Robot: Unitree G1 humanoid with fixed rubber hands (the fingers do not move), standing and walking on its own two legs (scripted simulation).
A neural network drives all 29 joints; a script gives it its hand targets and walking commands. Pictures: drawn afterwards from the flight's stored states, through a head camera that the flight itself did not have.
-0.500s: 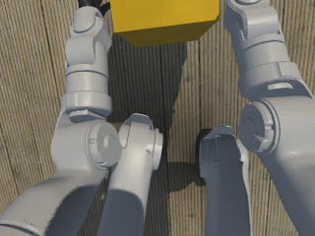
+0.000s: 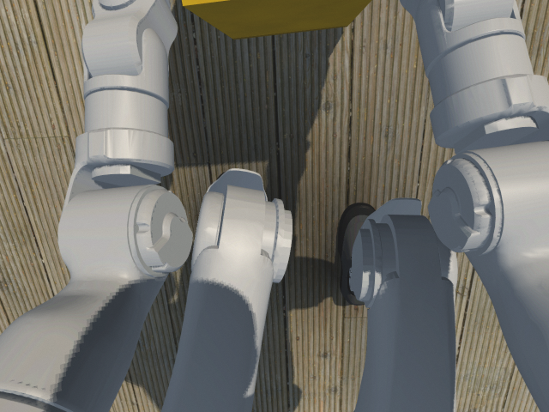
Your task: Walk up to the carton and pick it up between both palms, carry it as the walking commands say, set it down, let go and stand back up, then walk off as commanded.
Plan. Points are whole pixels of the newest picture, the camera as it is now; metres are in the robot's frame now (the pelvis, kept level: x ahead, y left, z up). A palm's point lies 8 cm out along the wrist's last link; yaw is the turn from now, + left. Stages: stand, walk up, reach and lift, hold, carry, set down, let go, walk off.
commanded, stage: set down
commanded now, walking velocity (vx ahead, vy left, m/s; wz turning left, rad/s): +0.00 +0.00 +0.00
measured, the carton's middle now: out of the picture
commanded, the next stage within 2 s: none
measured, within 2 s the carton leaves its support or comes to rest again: rests again in 0.28 s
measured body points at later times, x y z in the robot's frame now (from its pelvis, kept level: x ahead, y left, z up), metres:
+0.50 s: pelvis +0.01 +0.00 +0.00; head +0.39 +0.03 +0.22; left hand +0.53 +0.23 -0.18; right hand +0.60 -0.03 -0.19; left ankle +0.12 +0.16 -0.36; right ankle +0.10 -0.11 -0.36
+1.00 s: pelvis +0.02 +0.00 -0.01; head +0.40 +0.02 +0.23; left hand +0.52 +0.23 -0.19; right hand +0.60 -0.03 -0.19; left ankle +0.12 +0.16 -0.36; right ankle +0.10 -0.11 -0.36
